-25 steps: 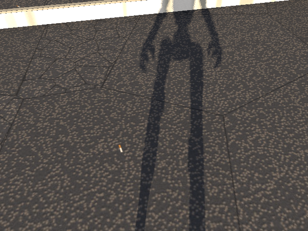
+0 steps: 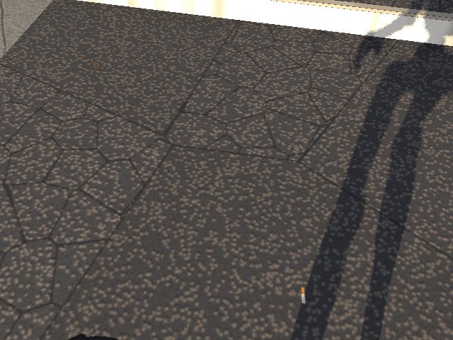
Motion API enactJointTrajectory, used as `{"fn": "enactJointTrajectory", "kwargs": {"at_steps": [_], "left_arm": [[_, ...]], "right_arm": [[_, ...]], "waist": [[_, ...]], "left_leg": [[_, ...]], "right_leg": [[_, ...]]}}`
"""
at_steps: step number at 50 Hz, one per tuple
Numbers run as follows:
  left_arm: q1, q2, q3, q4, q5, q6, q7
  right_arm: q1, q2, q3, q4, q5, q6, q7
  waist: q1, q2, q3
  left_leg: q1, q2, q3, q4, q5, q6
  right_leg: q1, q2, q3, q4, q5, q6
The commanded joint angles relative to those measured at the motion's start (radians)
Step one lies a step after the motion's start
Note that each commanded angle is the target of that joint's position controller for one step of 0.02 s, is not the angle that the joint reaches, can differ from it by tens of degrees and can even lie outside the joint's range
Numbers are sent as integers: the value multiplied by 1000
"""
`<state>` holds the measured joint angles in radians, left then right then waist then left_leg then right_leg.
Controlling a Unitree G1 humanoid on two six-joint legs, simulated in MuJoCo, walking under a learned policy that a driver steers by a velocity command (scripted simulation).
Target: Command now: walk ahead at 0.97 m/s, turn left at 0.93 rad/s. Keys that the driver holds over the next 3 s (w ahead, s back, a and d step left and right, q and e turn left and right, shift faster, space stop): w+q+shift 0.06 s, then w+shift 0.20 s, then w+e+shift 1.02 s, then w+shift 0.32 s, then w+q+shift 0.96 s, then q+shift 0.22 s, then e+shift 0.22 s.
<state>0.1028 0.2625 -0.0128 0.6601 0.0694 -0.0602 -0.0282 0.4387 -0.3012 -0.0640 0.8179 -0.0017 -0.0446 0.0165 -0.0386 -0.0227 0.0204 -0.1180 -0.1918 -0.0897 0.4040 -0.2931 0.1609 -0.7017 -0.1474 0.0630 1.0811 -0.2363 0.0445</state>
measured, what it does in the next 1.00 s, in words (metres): walks ahead, turning right: right foot, then left foot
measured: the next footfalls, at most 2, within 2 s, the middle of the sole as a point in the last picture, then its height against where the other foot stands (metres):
right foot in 0.22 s outside the picture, level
left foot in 0.62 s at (167, 248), level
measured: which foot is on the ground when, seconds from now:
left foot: down 0.00-0.22, up 0.24-0.60, down 0.62-1.00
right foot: up 0.00-0.20, down 0.22-0.64, up 0.66-1.00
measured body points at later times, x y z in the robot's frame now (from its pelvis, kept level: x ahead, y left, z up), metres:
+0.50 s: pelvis +0.48 +0.00 +0.01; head +0.50 +0.01 +0.45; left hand +0.33 +0.25 -0.12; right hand +0.78 -0.16 -0.04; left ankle +0.60 +0.16 -0.68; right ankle +0.41 -0.11 -0.73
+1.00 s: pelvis +0.94 +0.04 -0.02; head +0.97 +0.02 +0.42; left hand +1.27 +0.19 -0.07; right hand +0.79 -0.21 -0.15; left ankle +0.74 +0.19 -0.73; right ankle +1.12 -0.08 -0.70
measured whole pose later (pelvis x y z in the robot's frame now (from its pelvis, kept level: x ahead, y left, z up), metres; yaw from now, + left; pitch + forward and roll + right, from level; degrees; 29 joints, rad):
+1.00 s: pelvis +0.94 +0.04 -0.02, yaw -17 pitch +2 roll +2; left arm -0.05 0.33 0.04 0.63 0.03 -0.01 -0.09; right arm 0.50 -0.30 -0.04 0.93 -0.02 -0.10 -0.01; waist -0.07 -0.03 0.04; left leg 0.24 0.00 0.30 0.24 -0.44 -0.05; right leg -0.75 -0.03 -0.15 0.78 -0.02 -0.15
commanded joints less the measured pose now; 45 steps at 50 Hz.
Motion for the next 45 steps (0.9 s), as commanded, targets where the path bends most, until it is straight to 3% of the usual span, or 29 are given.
{"fn": "enactJointTrajectory", "kwargs": {"at_steps": [1,4,7,8,9,10,11,12,13,14,15,16,18,20,22,24,26,28,30,31,32,33,34,35,36,38,40,44,45], "left_arm": [[-147,88,15,-106,-13,1,-10],[-203,81,8,-131,-29,-9,-14],[-146,103,18,-112,-30,-18,-2],[-58,137,33,-89,-30,-20,8],[91,190,58,-49,-43,-21,23],[308,220,78,12,-55,-16,44],[499,275,102,55,-38,-14,69],[435,369,123,61,-10,-20,58],[308,277,120,34,-16,-16,30],[240,187,104,35,-28,-21,21],[249,137,93,70,-27,-24,16],[287,111,82,112,-29,-29,16],[332,90,71,174,-41,-38,17],[361,106,74,194,-57,-48,20],[341,137,85,184,-55,-53,28],[302,172,102,170,-61,-54,23],[336,207,114,178,-78,-59,7],[378,204,113,196,-83,-53,5],[397,236,121,209,-75,-44,7],[368,235,124,198,-76,-45,5],[346,125,99,162,-72,-53,10],[416,47,79,105,-114,-44,14],[357,100,83,118,-88,-25,22],[282,107,86,118,-71,-13,16],[238,95,85,119,-64,-4,6],[219,59,83,101,-43,27,-16],[134,32,74,55,-39,52,-29],[-23,33,51,-40,-42,54,-60],[-62,44,48,-50,-44,53,-68]], "right_arm": [[-32,-168,-43,-73,3,-32,-4],[15,-182,-51,-49,16,-38,-6],[3,-192,-48,-22,19,-50,-17],[-1,-218,-52,-15,10,-53,-22],[-26,-250,-57,-11,-13,-52,-23],[-91,-252,-57,-13,-33,-47,-22],[-107,-161,-35,-22,-47,-53,-25],[84,2,6,-68,22,-58,-8],[62,-74,18,-36,-1,-55,-18],[-73,-115,11,-41,-16,-50,-11],[-163,-118,14,-67,-29,-50,-1],[-251,-102,20,-108,-47,-48,9],[-271,-54,41,-141,-67,-33,23],[-320,-39,59,-179,-81,-30,27],[-436,-43,79,-239,-74,-39,40],[-508,-23,99,-255,-48,-46,57],[-520,-42,92,-249,-32,-43,51],[-512,-75,77,-241,-36,-44,31],[-320,-122,45,-181,-46,-53,4],[-160,-159,24,-147,-55,-59,-16],[48,-241,-6,-127,-79,-60,-38],[5,-288,-18,-135,-83,-46,-37],[-89,-208,-14,-141,-64,-39,-34],[-147,-117,4,-144,-54,-43,-29],[-154,-79,11,-125,-56,-48,-24],[-139,-54,17,-82,-42,-64,-25],[-109,-21,22,-39,-18,-81,-16],[-149,-38,18,-16,-19,-97,-18],[-144,-46,16,-9,-18,-97,-21]], "waist": [[4,26,122],[-41,71,71],[-21,69,1],[23,94,-59],[108,114,-140],[243,104,-215],[307,27,-296],[114,-464,-425],[110,-266,-351],[119,-90,-211],[114,26,-120],[108,36,-72],[53,-33,-7],[30,-30,35],[29,-18,82],[36,-29,92],[54,-34,68],[60,-21,35],[-28,-1,-110],[-110,-1,-191],[-171,137,-336],[-79,352,-425],[-51,232,-264],[-47,131,-139],[-31,78,-60],[19,130,-11],[37,123,26],[74,109,72],[69,71,88]], "left_leg": [[-191,191,-261,-266,222,133],[-79,211,-260,-250,514,90],[57,231,-231,-184,835,37],[122,251,-238,-81,1017,19],[156,267,-240,96,1119,-1],[96,241,-203,346,1074,-13],[-88,189,-154,703,788,-20],[-412,-8,-72,1074,-106,-80],[-540,74,-79,1108,-70,-50],[-547,125,-70,1072,13,-51],[-540,150,-57,1020,28,-47],[-537,176,-63,948,16,-44],[-557,213,-32,875,-24,-66],[-619,260,-8,762,-40,-104],[-584,284,28,548,73,-145],[-332,246,83,293,229,-168],[-191,212,114,241,333,-166],[-169,198,106,165,322,-152],[58,147,125,125,185,-128],[277,227,69,150,124,-114],[473,499,-225,110,-254,-90],[528,695,-735,-121,-515,-15],[405,651,-695,-159,-552,-1],[287,600,-500,-140,-390,-11],[181,555,-352,-151,-171,-23],[77,508,-171,-181,10,-47],[69,492,-40,-207,193,-66],[7,418,223,-271,423,-100],[-1,389,283,-292,474,-113]], "right_leg": [[39,51,-82,-235,184,25],[130,104,-100,-434,359,-6],[308,158,-113,-555,390,-61],[403,187,-105,-545,316,-76],[529,196,-90,-523,209,-92],[717,164,-104,-550,155,-100],[940,36,39,-475,-144,-110],[1134,-263,720,-719,-351,-258],[1053,-235,860,-819,-497,-295],[901,-190,684,-814,-420,-301],[769,-146,564,-817,-296,-295],[695,-92,460,-821,-200,-271],[611,-40,393,-846,-95,-277],[571,-33,376,-895,-54,-301],[462,-13,319,-971,5,-309],[301,52,211,-1021,89,-270],[314,23,220,-1042,238,-256],[460,17,207,-935,417,-227],[518,63,158,-592,674,-189],[375,107,151,-342,561,-170],[219,165,95,6,104,-166],[-2,222,38,271,-222,-156],[-108,142,28,330,-128,-165],[-122,102,12,293,-59,-161],[-94,75,11,255,-36,-151],[-60,39,10,215,-35,-135],[-114,18,-6,199,-12,-131],[-74,30,-77,-17,198,-142],[-24,52,-128,-113,244,-153]]}}
Over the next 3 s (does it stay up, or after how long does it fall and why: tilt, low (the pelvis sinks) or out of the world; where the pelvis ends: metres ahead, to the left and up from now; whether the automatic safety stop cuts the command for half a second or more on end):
stays up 2.53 -0.59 0.15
